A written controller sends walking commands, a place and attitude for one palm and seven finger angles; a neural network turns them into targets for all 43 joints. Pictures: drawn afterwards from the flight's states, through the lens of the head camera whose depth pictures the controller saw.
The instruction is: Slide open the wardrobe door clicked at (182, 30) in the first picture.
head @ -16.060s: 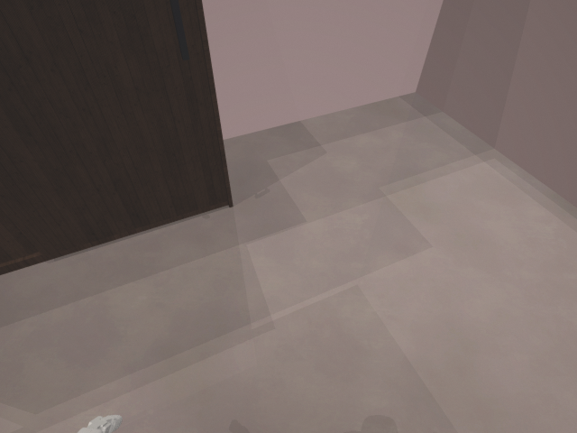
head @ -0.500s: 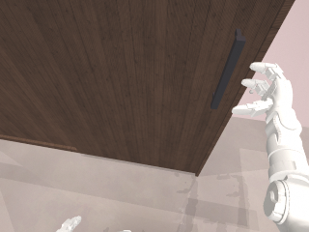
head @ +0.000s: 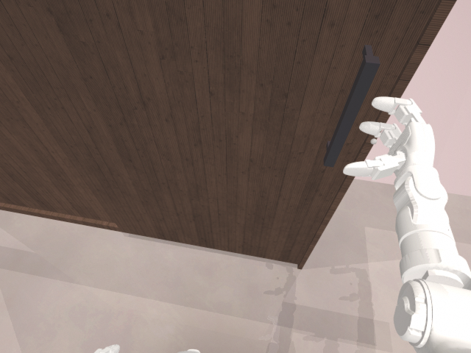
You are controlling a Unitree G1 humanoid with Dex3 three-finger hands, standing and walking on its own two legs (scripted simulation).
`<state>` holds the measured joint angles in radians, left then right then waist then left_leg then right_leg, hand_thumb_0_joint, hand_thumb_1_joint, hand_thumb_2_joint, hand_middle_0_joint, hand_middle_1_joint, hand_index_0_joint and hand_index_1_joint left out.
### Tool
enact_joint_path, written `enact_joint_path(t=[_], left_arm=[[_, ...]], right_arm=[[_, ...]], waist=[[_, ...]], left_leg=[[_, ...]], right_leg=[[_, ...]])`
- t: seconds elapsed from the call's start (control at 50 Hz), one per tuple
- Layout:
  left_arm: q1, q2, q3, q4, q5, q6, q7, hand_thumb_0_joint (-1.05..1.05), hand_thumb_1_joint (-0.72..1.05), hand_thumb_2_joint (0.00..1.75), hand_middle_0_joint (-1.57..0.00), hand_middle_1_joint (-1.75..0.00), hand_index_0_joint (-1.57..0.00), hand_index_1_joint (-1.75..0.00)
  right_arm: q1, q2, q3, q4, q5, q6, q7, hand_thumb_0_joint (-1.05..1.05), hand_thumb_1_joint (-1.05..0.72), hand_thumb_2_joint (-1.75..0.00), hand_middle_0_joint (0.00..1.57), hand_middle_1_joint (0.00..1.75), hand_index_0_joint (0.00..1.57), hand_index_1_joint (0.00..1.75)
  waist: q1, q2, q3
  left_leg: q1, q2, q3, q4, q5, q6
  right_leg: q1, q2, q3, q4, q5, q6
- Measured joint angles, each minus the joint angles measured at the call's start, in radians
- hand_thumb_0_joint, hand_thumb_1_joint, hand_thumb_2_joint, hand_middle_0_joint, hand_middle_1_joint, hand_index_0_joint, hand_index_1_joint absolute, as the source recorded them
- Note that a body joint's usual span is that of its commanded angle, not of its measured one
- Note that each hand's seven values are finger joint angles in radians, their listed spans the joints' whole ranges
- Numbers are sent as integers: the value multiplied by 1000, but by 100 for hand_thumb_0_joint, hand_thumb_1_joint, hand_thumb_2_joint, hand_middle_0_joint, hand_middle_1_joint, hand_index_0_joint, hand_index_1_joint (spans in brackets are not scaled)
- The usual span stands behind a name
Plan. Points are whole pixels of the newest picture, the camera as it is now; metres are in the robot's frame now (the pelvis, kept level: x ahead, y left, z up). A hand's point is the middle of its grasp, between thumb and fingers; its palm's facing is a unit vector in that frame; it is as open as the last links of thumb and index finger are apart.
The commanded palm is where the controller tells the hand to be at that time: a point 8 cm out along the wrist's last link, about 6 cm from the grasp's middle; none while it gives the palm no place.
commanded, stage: feel for the door with the fingertips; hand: right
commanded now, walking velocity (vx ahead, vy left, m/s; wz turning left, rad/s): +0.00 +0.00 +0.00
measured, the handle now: (345, 113) +0.53 -0.13 +0.13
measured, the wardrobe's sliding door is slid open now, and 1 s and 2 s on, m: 0.00 0.00 0.00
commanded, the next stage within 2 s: slide the fingers in behind the handle in 0.68 s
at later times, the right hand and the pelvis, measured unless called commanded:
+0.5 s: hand (361, 130) +0.47 -0.15 +0.13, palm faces +0.07 +1.00 +0.00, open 14.0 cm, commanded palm +0.44 -0.20 +0.13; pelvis +0.00 +0.01 +0.00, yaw +0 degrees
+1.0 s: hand (365, 130) +0.48 -0.16 +0.13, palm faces +0.06 +1.00 +0.01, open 13.7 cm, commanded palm +0.45 -0.20 +0.13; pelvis -0.01 +0.00 -0.01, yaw -1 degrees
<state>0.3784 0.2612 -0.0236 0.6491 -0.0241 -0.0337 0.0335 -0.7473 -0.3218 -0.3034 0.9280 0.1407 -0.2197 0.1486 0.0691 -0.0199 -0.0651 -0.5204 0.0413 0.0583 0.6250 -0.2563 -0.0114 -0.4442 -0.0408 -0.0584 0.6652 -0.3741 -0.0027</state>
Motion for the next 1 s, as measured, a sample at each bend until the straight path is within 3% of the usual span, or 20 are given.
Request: enact_joint_path(t=[0.2,0.34,0.72,1.0], left_arm=[[-19,0,0,7,4,-18,2,1,91,90,-20,-30,-20,-30],[-20,0,0,6,10,-16,-3,1,91,90,-20,-30,-20,-30],[12,12,6,18,10,-2,1,1,91,90,-20,-30,-20,-30],[23,8,3,25,18,-10,-9,1,91,90,-20,-30,-20,-30]], right_arm=[[-66,16,25,58,-16,-21,-38,-2,50,-30,30,120,29,120],[-104,12,2,107,-35,-33,-58,-1,50,-30,30,120,30,120],[-144,-48,-23,174,-38,-57,-23,-1,50,-30,32,122,31,122],[-180,-47,-5,206,-37,-71,-34,-1,50,-30,35,125,34,124]], waist=[[6,5,9],[17,3,6],[35,3,8],[38,5,1]], left_leg=[[-17,1,5,9,3,5],[-34,0,-2,18,2,7],[-56,-5,4,19,5,8],[-81,4,7,30,6,2]], right_leg=[[-18,1,7,7,7,4],[-28,0,0,8,8,5],[-58,-5,7,22,6,6],[-91,3,12,43,3,0]])
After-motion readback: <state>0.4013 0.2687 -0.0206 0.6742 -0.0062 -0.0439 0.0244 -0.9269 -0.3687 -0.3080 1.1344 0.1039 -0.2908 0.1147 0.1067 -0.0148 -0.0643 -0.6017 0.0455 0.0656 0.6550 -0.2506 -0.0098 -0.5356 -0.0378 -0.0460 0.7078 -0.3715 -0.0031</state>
